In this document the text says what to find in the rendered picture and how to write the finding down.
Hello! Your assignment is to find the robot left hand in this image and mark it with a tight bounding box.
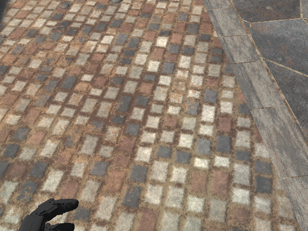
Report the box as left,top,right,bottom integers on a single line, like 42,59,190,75
18,198,79,231

